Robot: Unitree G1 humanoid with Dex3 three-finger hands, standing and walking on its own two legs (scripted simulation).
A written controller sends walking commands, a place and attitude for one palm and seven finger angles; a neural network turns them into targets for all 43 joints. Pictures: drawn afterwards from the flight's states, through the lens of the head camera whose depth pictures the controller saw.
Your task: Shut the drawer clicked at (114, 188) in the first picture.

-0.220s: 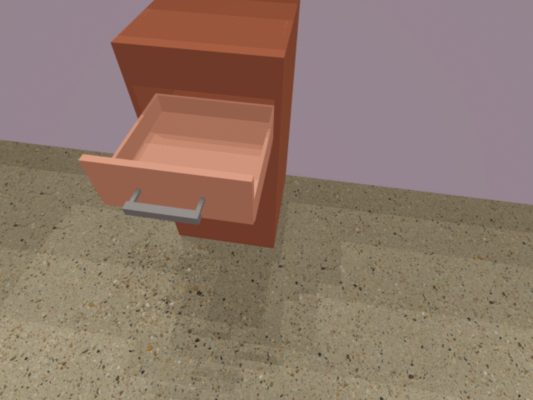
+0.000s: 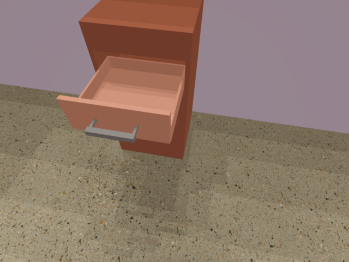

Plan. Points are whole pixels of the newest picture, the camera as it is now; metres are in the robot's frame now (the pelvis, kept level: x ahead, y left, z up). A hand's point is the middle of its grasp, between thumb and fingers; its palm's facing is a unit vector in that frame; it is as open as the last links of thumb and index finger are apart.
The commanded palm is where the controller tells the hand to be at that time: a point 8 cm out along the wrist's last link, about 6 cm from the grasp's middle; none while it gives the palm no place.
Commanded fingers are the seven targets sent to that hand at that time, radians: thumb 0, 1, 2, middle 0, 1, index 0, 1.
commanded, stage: turn or walk to find it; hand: left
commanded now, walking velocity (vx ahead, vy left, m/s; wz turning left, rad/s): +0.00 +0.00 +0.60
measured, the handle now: (112, 129) +0.53 +0.24 -0.10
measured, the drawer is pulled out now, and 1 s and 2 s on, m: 0.30 0.30 0.30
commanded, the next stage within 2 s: stand and wait in 0.40 s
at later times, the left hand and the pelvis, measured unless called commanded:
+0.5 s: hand out of the picture +0.05 +0.21 -0.15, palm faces +0.25 -0.93 -0.28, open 7.4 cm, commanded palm none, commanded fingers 0.00 0.90 0.90 -0.20 -0.30 -0.20 -0.30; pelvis -0.01 -0.02 +0.00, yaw +14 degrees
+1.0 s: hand out of the picture -0.08 +0.11 -0.19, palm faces +0.43 -0.89 -0.18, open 7.4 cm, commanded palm none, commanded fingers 0.00 0.90 0.90 -0.20 -0.30 -0.20 -0.30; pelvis +0.01 -0.04 -0.01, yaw +20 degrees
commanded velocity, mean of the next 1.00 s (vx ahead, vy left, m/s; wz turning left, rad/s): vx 0.00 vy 0.00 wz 0.24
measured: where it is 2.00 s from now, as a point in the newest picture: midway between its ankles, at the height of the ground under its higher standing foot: outside the picture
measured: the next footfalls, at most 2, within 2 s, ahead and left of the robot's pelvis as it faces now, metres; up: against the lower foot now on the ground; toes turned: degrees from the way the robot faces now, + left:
right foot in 0.54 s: +0.05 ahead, -0.14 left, +0.00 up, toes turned +14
left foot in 0.90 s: +0.00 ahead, +0.09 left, +0.00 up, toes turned +20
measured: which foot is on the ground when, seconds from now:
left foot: down 0.00-0.54, up 0.56-0.88, down 0.90-1.00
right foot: down 0.00-0.22, up 0.24-0.52, down 0.54-1.00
